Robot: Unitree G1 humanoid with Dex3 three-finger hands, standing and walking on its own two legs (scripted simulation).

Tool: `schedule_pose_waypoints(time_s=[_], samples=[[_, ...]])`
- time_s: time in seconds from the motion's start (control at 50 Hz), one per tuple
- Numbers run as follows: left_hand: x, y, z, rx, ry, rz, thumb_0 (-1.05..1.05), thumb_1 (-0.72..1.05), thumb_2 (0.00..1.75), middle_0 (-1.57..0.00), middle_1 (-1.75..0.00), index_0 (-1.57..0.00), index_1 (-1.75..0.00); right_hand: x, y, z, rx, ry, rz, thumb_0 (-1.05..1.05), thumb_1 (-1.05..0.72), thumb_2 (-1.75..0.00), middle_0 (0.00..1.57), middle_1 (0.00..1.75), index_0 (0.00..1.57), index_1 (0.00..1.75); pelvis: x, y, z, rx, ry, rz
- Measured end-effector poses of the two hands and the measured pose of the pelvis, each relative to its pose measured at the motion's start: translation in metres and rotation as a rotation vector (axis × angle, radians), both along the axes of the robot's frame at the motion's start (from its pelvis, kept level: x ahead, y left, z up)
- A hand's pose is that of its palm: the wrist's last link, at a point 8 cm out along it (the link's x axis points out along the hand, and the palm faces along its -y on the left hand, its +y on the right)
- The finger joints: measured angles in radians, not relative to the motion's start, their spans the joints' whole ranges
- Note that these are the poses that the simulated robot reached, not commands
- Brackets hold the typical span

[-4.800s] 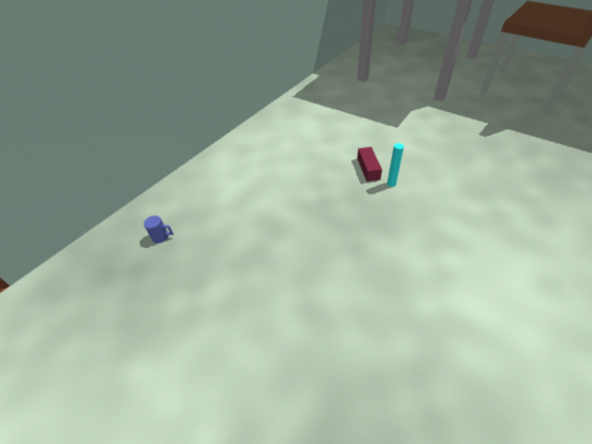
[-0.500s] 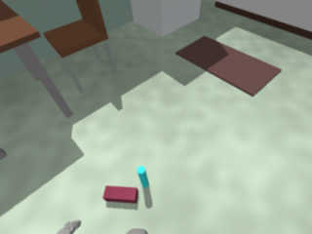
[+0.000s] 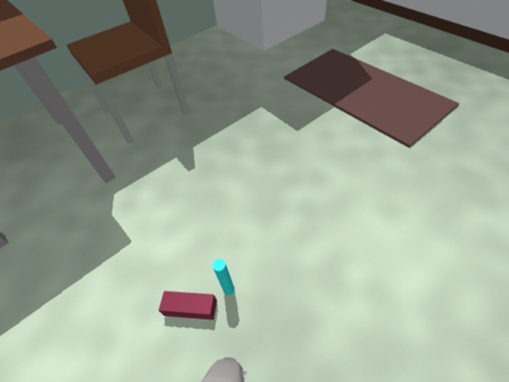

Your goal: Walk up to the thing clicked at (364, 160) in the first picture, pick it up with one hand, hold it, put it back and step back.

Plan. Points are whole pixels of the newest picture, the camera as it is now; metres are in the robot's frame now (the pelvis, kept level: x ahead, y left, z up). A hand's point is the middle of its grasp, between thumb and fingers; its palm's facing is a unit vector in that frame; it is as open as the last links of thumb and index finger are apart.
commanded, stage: walk up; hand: left
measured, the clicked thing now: (188, 305) +0.45 +0.38 -0.71
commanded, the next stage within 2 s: stand in 1.68 s
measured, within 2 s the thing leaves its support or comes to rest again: neither
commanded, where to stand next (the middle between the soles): +0.05 +0.04 m, yaw +2 degrees
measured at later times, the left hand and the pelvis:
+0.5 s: hand out of the picture +0.03 +0.28 -0.11, palm faces +0.06 -0.88 -0.47, open 7.4 cm; pelvis -0.02 +0.00 +0.02, yaw +3 degrees
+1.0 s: hand out of the picture +0.06 +0.28 -0.12, palm faces +0.05 -0.94 -0.34, open 7.4 cm; pelvis +0.00 +0.03 +0.03, yaw +4 degrees
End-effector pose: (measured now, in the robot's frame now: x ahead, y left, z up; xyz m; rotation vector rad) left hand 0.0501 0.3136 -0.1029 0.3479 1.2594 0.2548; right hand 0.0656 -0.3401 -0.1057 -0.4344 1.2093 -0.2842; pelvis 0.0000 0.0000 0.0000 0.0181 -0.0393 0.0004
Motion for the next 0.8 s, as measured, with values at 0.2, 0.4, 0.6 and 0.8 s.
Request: schedule_pose_waypoints(time_s=[0.2, 0.4, 0.6, 0.8], samples=[[0.001, -0.013, 0.006, 0.000, -0.067, 0.024, 0.01, 0.90, 0.90, -0.21, -0.30, -0.21, -0.30, 0.014, 0.024, -0.005, 0.102, -0.003, 0.064, 0.01, -0.91, -0.90, 0.20, 0.30, 0.20, 0.30, -0.004, -0.008, 0.008, 0.022, 0.002, 0.044], [-0.007, -0.010, 0.026, 0.061, -0.126, 0.007, 0.01, 0.91, 0.90, -0.21, -0.30, -0.20, -0.30, 0.032, 0.030, -0.002, 0.161, -0.060, 0.087, 0.01, -0.91, -0.90, 0.21, 0.30, 0.20, 0.30, -0.016, -0.014, 0.014, -0.005, -0.016, 0.051], [-0.037, 0.036, 0.030, 0.087, -0.077, 0.040, 0.01, 0.90, 0.90, -0.21, -0.30, -0.20, -0.30, 0.026, 0.047, 0.002, 0.133, -0.043, 0.101, 0.00, -0.91, -0.90, 0.20, 0.30, 0.20, 0.30, -0.024, 0.019, 0.014, -0.002, -0.002, 0.081], [-0.029, 0.033, 0.013, 0.007, -0.045, 0.055, 0.01, 0.91, 0.90, -0.20, -0.30, -0.20, -0.30, -0.001, 0.073, 0.006, 0.147, 0.021, 0.068, 0.01, -0.91, -0.90, 0.20, 0.30, 0.20, 0.30, -0.015, 0.027, 0.019, -0.017, -0.011, 0.064]])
